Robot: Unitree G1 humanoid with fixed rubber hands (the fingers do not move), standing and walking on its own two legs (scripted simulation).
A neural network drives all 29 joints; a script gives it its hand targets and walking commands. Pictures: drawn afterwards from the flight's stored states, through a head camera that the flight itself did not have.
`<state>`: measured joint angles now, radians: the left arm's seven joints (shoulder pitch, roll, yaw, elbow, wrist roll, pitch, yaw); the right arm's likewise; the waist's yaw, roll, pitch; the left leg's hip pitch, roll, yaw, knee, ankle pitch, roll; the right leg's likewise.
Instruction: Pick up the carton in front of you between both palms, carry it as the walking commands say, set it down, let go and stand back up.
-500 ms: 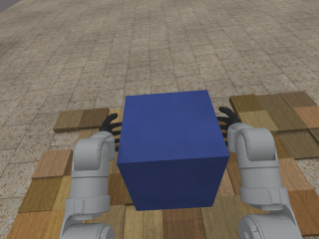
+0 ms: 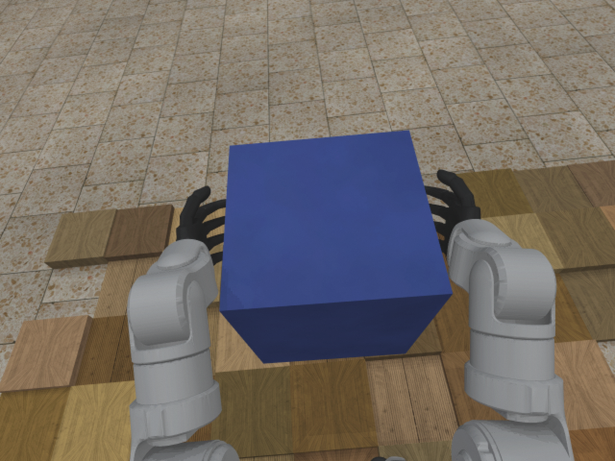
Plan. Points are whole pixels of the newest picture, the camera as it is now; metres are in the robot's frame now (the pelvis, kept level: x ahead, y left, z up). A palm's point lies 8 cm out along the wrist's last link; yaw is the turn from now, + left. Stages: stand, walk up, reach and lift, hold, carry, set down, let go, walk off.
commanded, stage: carry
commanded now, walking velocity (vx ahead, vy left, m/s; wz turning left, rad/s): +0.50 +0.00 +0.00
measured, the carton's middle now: (327, 261) +0.37 +0.00 +0.03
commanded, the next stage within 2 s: none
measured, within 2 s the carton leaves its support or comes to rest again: neither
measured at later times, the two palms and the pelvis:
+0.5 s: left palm (210, 61) +0.71 +0.17 +0.12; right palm (396, 51) +0.68 -0.13 +0.13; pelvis +0.34 +0.05 +0.02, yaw -1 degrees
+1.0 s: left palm out of the picture +1.03 +0.17 +0.09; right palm out of the picture +1.04 -0.13 +0.08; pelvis +0.68 +0.01 -0.02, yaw -1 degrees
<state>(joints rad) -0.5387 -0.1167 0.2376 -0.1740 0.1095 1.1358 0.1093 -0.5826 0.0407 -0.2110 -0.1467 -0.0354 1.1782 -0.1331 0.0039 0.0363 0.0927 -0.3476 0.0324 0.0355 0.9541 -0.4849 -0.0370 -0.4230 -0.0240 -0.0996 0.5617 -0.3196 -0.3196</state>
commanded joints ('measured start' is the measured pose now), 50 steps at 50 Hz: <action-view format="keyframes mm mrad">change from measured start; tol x32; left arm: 1 -650 -843 -772 1 -443 39 -242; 50 -776 -978 -742 84 -549 18 -261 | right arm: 1 -624 981 755 39 359 11 238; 50 -676 1015 689 69 319 -36 179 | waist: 1 95 -218 -593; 11 -21 -147 -545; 13 -93 279 -615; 32 -20 120 -508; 36 24 -311 -666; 50 68 -129 -472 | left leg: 1 -484 14 -40 165 2 73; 8 -325 -11 14 -274 229 30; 11 217 -91 185 -463 357 62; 13 595 296 -581 -537 534 227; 15 682 316 -539 -464 873 291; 32 518 106 5 -391 1174 91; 34 205 54 41 11 782 57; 35 -47 -31 21 179 16 68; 37 -389 -80 -48 459 -84 59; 50 -437 -25 98 -104 330 72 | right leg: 1 829 -286 418 -91 591 42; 10 385 -134 64 -59 415 129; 16 -465 -4 139 822 -100 264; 28 -173 29 -23 -18 351 260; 34 573 -51 20 -213 476 226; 36 934 -343 443 11 1133 85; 39 718 -285 430 -174 559 79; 50 600 -137 130 -149 875 135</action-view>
